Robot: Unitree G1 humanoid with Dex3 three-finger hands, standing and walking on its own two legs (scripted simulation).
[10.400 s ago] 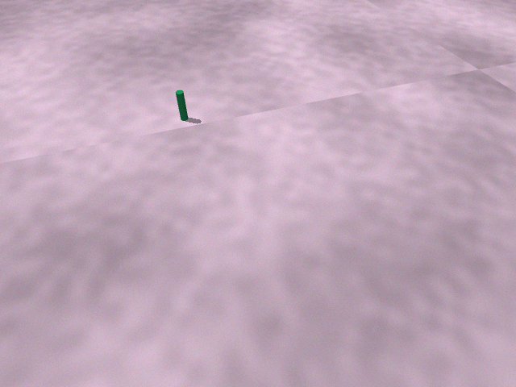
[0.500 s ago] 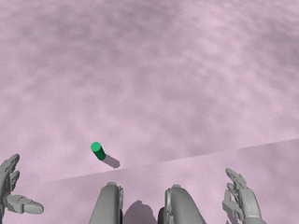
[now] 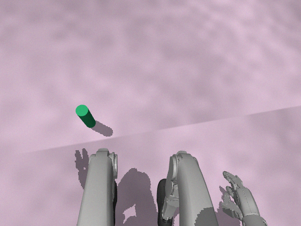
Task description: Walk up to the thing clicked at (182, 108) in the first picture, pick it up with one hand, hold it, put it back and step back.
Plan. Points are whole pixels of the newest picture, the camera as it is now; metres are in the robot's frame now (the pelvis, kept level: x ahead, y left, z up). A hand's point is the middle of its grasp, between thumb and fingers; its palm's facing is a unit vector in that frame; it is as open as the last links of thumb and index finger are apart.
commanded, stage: go down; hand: left
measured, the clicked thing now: (86, 117) +0.47 +0.25 -0.40
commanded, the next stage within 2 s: approach in 1.18 s
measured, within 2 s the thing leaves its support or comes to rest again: neither
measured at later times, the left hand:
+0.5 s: hand out of the picture +0.37 +0.41 -0.06, palm faces +0.19 -0.98 -0.11, open 17.6 cm
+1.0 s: hand out of the picture +0.38 +0.42 -0.08, palm faces +0.18 -0.98 -0.09, open 17.6 cm
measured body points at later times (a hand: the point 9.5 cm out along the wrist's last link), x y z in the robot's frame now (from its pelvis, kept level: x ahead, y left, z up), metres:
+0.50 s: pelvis -0.01 +0.01 -0.06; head +0.19 +0.06 +0.33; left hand +0.35 +0.46 -0.05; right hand +0.15 -0.27 -0.16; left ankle +0.08 +0.12 -0.46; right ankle +0.08 -0.12 -0.46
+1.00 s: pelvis -0.02 +0.01 -0.10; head +0.19 +0.07 +0.29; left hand +0.36 +0.47 -0.07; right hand +0.12 -0.28 -0.20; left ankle +0.08 +0.12 -0.46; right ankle +0.08 -0.12 -0.46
